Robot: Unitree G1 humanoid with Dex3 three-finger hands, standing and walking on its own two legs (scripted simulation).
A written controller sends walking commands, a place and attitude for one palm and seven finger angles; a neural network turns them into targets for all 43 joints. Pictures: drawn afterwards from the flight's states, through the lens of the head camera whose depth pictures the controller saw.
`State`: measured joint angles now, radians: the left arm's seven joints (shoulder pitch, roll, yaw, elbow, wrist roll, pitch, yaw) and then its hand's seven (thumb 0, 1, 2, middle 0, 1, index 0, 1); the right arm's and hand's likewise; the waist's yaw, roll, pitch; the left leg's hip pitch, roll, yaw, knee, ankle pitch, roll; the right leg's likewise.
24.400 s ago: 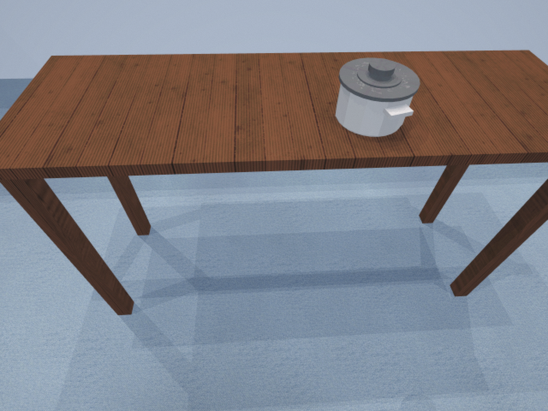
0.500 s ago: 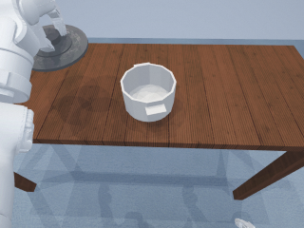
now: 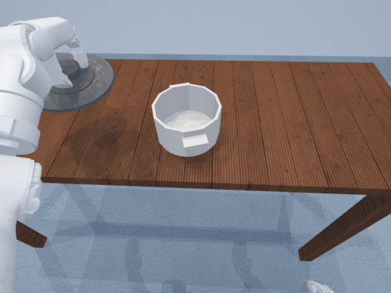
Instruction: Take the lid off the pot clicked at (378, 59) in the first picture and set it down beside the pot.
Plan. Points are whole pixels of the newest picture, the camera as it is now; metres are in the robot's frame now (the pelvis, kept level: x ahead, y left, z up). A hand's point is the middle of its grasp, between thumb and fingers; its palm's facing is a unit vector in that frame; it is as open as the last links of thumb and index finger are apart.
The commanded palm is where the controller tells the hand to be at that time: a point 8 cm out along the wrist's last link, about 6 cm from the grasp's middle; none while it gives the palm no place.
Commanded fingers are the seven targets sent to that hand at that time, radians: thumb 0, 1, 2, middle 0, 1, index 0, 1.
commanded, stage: lower the lid onto the table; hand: left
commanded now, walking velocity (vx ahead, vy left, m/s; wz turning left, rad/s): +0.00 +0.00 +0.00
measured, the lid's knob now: (66, 70) +0.49 +0.24 +0.20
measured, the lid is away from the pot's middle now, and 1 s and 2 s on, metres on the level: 0.23 0.24 0.24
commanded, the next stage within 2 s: none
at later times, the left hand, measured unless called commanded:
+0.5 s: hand (61, 86) +0.47 +0.25 +0.18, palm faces -0.38 -0.10 -0.92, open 8.2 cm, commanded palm +0.47 +0.25 +0.26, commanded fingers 0.00 0.53 1.07 -0.85 -0.99 -0.84 -0.99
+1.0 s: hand (71, 96) +0.48 +0.25 +0.15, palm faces -0.42 -0.09 -0.90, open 8.2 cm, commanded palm +0.48 +0.25 +0.22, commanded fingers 0.00 0.53 1.07 -0.85 -0.99 -0.84 -0.99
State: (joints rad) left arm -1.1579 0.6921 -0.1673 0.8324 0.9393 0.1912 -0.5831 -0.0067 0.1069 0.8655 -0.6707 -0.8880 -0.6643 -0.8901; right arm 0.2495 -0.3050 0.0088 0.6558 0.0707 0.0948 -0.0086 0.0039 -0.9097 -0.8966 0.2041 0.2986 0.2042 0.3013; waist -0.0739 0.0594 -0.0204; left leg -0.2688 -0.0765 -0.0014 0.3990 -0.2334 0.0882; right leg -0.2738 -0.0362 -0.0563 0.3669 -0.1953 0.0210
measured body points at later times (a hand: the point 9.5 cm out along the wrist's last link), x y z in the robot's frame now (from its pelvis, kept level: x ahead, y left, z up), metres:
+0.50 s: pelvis -0.01 +0.00 +0.00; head +0.05 -0.01 +0.45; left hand +0.48 +0.26 +0.24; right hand +0.04 -0.29 -0.12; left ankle -0.03 +0.06 -0.74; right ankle -0.01 -0.14 -0.74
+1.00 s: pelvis +0.01 +0.01 +0.00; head +0.06 +0.01 +0.44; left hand +0.49 +0.25 +0.20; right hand +0.06 -0.26 -0.13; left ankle -0.03 +0.06 -0.74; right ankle -0.01 -0.14 -0.74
